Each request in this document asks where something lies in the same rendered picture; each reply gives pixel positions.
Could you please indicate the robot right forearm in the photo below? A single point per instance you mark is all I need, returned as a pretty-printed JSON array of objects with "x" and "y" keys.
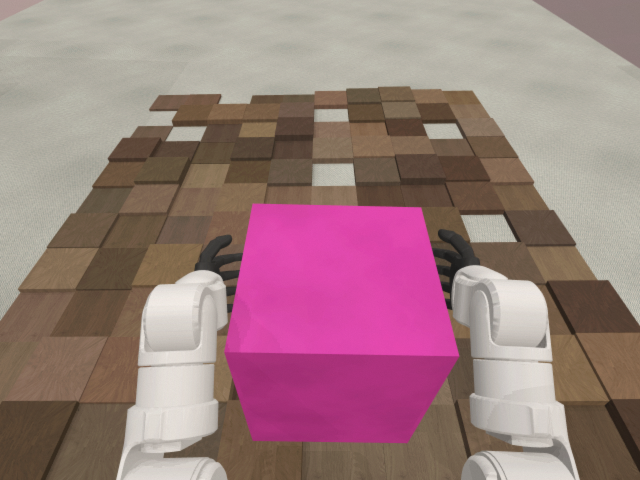
[{"x": 514, "y": 397}]

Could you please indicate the robot right upper arm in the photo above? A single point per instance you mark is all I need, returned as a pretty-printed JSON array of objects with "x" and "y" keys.
[{"x": 502, "y": 465}]

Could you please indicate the robot left hand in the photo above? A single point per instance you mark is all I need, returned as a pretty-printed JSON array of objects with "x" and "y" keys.
[{"x": 209, "y": 262}]

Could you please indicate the robot left upper arm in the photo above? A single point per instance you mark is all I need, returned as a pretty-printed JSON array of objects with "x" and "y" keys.
[{"x": 193, "y": 468}]

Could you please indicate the robot left forearm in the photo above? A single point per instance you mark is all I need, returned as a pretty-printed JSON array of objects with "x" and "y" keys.
[{"x": 175, "y": 407}]

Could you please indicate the carton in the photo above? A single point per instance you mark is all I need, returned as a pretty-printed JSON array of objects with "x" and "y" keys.
[{"x": 339, "y": 330}]

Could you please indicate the robot right hand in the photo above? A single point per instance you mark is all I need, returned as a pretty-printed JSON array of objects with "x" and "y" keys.
[{"x": 464, "y": 258}]

